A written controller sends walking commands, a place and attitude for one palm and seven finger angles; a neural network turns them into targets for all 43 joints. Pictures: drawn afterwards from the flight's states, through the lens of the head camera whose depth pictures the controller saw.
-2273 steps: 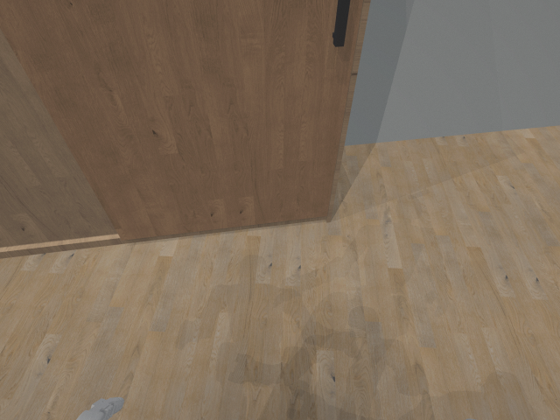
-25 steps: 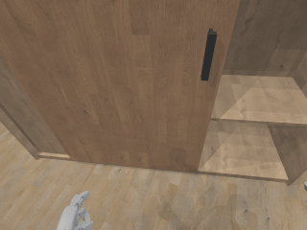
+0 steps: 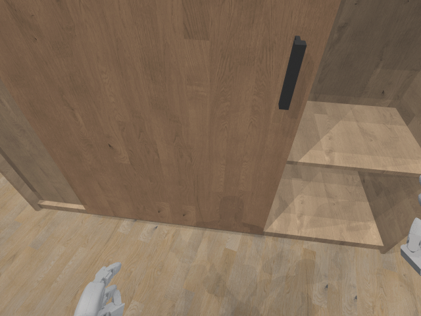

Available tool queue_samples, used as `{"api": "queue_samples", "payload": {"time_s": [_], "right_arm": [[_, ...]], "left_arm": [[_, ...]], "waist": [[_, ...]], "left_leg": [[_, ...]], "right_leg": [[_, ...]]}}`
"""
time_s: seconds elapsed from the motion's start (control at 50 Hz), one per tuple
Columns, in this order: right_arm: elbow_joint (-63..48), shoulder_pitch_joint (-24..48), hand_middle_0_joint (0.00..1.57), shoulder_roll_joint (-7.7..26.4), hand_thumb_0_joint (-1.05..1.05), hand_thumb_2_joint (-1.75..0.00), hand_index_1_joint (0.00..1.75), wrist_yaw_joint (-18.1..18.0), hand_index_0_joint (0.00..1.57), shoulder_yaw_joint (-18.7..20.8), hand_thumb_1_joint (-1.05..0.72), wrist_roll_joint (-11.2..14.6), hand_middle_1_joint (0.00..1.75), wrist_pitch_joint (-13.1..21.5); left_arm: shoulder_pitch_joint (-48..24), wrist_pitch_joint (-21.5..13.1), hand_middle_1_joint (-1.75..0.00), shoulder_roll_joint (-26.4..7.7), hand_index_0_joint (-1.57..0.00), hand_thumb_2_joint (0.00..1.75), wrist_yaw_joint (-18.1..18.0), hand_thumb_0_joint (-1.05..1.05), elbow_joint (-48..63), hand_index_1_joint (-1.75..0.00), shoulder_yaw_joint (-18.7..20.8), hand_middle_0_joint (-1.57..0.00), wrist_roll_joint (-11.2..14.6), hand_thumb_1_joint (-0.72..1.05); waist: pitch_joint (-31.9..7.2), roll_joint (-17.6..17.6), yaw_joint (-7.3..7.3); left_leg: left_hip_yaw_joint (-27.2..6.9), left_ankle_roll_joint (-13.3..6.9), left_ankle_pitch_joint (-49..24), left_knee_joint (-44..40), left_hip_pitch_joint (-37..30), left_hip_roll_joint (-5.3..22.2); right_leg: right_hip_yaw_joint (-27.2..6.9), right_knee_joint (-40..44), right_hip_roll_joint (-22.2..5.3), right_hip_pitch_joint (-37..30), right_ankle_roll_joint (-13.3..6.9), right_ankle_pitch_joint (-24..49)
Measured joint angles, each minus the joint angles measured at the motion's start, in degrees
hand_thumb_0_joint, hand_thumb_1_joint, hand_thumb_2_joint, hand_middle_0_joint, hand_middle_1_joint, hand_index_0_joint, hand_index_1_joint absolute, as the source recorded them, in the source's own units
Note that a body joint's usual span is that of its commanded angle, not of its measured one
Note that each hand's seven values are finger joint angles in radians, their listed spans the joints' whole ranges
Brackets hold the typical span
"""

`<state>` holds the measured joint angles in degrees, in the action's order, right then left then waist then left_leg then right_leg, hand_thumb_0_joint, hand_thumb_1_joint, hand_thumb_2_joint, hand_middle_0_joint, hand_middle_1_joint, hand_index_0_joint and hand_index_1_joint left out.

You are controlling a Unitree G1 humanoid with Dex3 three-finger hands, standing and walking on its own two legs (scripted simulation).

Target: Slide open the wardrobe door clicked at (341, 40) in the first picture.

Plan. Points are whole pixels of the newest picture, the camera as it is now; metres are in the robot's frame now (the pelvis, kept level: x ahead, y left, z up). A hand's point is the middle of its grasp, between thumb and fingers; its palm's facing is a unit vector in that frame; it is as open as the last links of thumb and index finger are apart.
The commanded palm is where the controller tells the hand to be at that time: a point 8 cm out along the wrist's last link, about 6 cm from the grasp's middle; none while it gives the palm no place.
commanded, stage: let the arm hang, fingers relaxed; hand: right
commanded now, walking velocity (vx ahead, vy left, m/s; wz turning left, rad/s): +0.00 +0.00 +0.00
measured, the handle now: (290, 73) +0.63 -0.16 +0.17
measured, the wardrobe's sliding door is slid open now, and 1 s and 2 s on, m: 0.59 0.59 0.59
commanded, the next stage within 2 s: look to check the result in 1.06 s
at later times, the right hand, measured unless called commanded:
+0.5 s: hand out of the picture -0.11 -0.18 -0.17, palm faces +0.05 +0.99 -0.15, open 7.3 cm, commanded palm none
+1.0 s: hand out of the picture +0.00 -0.19 -0.17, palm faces -0.01 +0.97 -0.23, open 7.4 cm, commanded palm none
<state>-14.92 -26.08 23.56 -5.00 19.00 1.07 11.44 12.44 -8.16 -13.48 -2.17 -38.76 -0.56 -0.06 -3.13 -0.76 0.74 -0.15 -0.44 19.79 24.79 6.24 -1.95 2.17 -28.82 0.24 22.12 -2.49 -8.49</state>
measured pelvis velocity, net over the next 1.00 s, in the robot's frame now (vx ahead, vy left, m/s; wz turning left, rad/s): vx -0.02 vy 0.00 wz -0.01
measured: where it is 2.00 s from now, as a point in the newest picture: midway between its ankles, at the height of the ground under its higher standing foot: outside the picture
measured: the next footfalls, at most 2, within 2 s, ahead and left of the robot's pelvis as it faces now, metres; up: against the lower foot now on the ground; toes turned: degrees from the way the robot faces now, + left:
none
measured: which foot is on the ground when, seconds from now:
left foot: down 0.00-1.00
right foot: down 0.00-1.00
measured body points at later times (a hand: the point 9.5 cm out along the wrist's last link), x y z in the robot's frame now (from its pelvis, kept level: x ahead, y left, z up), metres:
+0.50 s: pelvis -0.03 -0.01 +0.00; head +0.00 -0.02 +0.45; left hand -0.01 +0.25 -0.14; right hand -0.11 -0.23 -0.16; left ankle -0.09 +0.12 -0.74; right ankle +0.06 -0.09 -0.74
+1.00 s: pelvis -0.02 +0.00 +0.00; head -0.02 +0.00 +0.45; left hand +0.02 +0.27 -0.15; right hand +0.01 -0.24 -0.15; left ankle -0.09 +0.12 -0.74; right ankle +0.07 -0.09 -0.74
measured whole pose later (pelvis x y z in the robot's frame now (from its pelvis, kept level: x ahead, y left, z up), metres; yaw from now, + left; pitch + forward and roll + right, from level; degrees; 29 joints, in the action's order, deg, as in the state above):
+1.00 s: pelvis -0.02 +0.00 +0.00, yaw -1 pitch -1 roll +1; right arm 63.9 -13.5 12.5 -0.7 -0.1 -1.0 0.5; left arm 10.6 0.7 -13.8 -0.8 -65.2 0.6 -1.4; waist 0.6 -0.2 -1.2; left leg 0.7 -0.9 18.3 22.4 3.3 -1.2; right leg 1.7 -22.2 1.2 17.3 -2.3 -4.1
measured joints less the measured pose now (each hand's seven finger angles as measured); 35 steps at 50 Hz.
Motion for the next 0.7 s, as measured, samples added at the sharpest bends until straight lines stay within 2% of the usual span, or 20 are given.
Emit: {"api": "queue_samples", "payload": {"time_s": [0.06, 0.1, 0.12, 0.18, 0.24, 0.3, 0.38, 0.5, 0.7], "right_arm": [[18.4, 7.0, 0.21, -0.6, 0.0, -0.9, 0.3, 3.1, 0.21, -7.6, -0.89, -1.4, 0.3, -7.3], [31.0, 9.7, 0.2, -2.7, 0.0, -0.9, 0.3, 4.4, 0.2, -11.9, -0.9, -2.2, 0.3, -11.1], [36.4, 10.3, 0.2, -3.8, 0.0, -0.9, 0.3, 4.9, 0.2, -13.7, -0.9, -2.5, 0.3, -12.4], [49.1, 9.9, 0.2, -7.2, 0.01, -0.9, 0.3, 5.7, 0.2, -17.6, -0.9, -2.8, 0.3, -14.1], [58.1, 8.1, 0.2, -10.2, 0.01, -0.9, 0.3, 5.5, 0.2, -19.6, -0.9, -2.6, 0.3, -14.7], [65.7, 6.7, 0.21, -12.1, 0.01, -0.9, 0.3, 5.2, 0.21, -20.4, -0.91, -2.4, 0.3, -15.1], [72.5, 5.4, 0.21, -13.1, 0.02, -0.9, 0.3, 5.5, 0.21, -20.3, -0.92, -1.9, 0.3, -14.6], [78.1, 3.5, 0.21, -12.7, 0.01, -0.9, 0.3, 5.2, 0.21, -19.2, -0.91, -2.1, 0.3, -13.3], [81.2, 4.5, 0.2, -9.5, 0.01, -0.9, 0.3, 4.0, 0.2, -18.4, -0.91, -2.2, 0.3, -12.1]], "left_arm": [[-3.2, 3.4, -0.3, -3.8, -0.2, 0.9, 2.1, 0.01, -3.9, -0.3, 0.2, -0.2, -0.2, 0.9], [-4.9, 5.2, -0.3, -5.2, -0.2, 0.9, 2.3, 0.01, -5.8, -0.3, 0.4, -0.2, -0.8, 0.9], [-5.2, 5.8, -0.3, -5.4, -0.2, 0.9, 2.3, 0.01, -6.6, -0.3, 0.5, -0.2, -1.0, 0.9], [-4.1, 7.3, -0.3, -4.8, -0.2, 0.9, 2.5, 0.01, -9.2, -0.3, 0.5, -0.2, -1.4, 0.9], [-1.7, 9.0, -0.3, -3.4, -0.2, 0.9, 2.4, 0.01, -12.2, -0.3, 0.4, -0.2, -1.9, 0.9], [0.4, 10.0, -0.3, -1.8, -0.2, 0.9, 2.2, 0.01, -15.4, -0.3, 0.1, -0.2, -2.0, 0.9], [2.1, 10.3, -0.3, -0.2, -0.2, 0.9, 1.6, 0.01, -19.0, -0.3, -0.2, -0.2, -1.8, 0.9], [2.0, 10.2, -0.3, 1.4, -0.2, 0.9, 1.1, 0.01, -22.4, -0.3, 0.3, -0.2, -1.4, 0.9], [-1.1, 9.6, -0.3, 1.6, -0.2, 0.9, 1.4, 0.0, -24.4, -0.3, 1.3, -0.2, -1.1, 0.9]], "waist": [[-0.2, -2.2, -0.17], [0.5, -3.4, -1.24], [0.9, -3.5, -1.75], [1.9, -1.7, -2.61], [3.2, 1.2, -2.5], [4.7, 3.6, -2.14], [6.1, 4.1, -1.13], [6.6, 1.6, -0.18], [4.2, -1.7, -0.57]], "left_leg": [[0.5, 0.3, 3.7, 6.1, 3.4, 1.1], [0.7, 0.7, 4.6, 8.9, 4.7, 1.5], [0.9, 0.2, 4.6, 9.4, 4.9, 1.5], [1.5, 0.0, 4.8, 9.6, 4.4, 1.5], [2.1, -0.3, 4.7, 8.7, 3.0, 1.0], [2.4, -0.2, 3.9, 7.0, 1.7, 0.7], [2.6, -0.1, 1.5, 3.4, 0.8, 0.5], [2.5, -0.2, -0.9, -0.1, 0.1, 1.0], [1.6, 0.0, -1.6, -1.2, -1.7, 1.0]], "right_leg": [[0.1, -3.6, 1.0, 2.6, -0.7, -1.4], [0.1, -5.1, 1.4, 3.5, -1.0, -1.7], [0.0, -5.4, 1.5, 3.7, -1.0, -1.6], [-0.6, -5.4, 1.6, 3.3, -0.6, -1.3], [-1.4, -5.8, 1.3, 2.6, -0.2, -1.5], [-1.8, -5.0, 1.1, 1.7, -0.3, -1.3], [-2.1, -1.6, 1.0, 0.9, -0.4, 0.8], [-1.9, 3.7, 1.5, -0.8, -0.6, 4.1], [-1.1, 5.7, 1.3, -3.3, -0.5, 5.0]]}}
